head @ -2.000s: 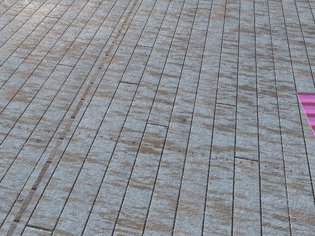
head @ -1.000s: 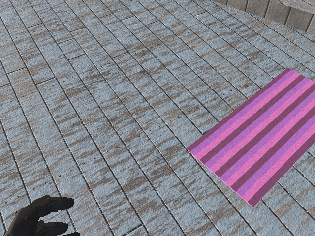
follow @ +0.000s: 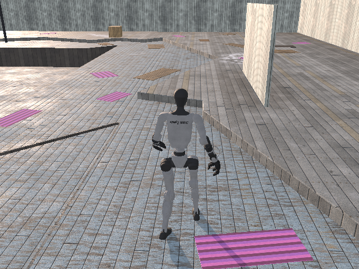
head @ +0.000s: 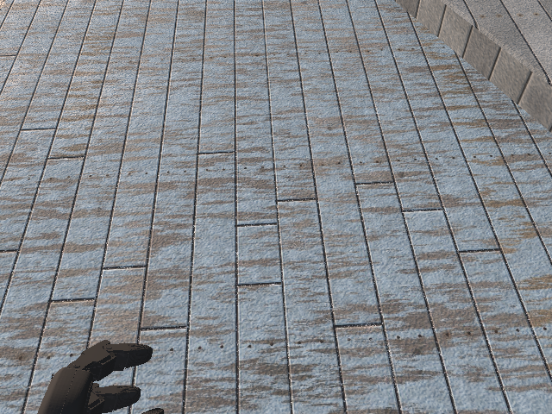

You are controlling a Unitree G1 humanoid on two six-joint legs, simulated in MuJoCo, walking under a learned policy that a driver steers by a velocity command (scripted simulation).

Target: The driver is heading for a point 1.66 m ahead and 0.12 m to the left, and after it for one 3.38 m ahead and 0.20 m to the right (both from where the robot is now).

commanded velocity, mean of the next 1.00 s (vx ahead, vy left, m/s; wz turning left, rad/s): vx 0.34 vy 0.00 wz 0.42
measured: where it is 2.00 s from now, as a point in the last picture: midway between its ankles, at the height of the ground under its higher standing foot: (187, 226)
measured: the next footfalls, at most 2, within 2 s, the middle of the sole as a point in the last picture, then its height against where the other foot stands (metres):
left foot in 0.38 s outside the picture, level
right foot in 0.76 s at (319, 387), level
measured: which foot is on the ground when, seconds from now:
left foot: up 0.00-0.36, down 0.38-1.00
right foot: down 0.00-0.38, up 0.40-0.74, down 0.76-1.00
